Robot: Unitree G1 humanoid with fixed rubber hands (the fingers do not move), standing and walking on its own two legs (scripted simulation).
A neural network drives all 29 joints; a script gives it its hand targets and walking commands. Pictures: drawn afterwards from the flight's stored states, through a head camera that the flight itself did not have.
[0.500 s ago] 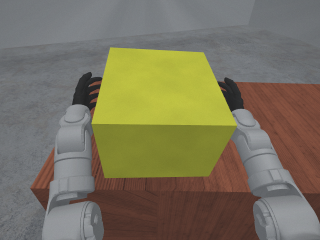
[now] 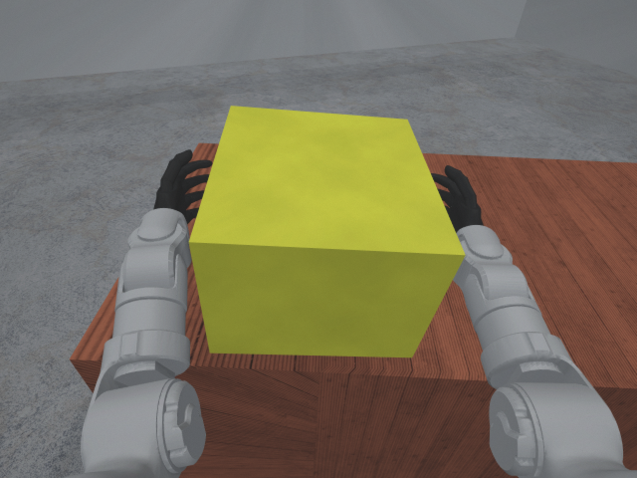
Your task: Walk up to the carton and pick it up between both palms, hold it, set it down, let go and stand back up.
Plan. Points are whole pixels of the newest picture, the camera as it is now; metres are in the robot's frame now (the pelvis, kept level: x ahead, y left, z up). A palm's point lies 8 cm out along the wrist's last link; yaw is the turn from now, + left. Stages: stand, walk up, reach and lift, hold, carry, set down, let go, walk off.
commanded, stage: set down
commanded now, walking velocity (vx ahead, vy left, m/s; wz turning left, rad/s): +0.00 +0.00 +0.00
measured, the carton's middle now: (317, 226) +0.44 +0.02 +0.13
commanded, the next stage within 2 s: none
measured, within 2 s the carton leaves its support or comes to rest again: rests again in 1.58 s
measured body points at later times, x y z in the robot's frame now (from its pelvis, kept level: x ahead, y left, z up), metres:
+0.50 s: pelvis +0.01 +0.00 +0.00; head +0.00 +0.02 +0.45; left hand +0.43 +0.21 +0.15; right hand +0.43 -0.16 +0.15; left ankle +0.01 +0.12 -0.75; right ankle -0.03 -0.10 -0.75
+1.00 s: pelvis +0.01 +0.00 +0.00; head +0.02 +0.02 +0.45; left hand +0.44 +0.21 +0.13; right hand +0.44 -0.16 +0.11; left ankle +0.01 +0.12 -0.75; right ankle -0.03 -0.10 -0.75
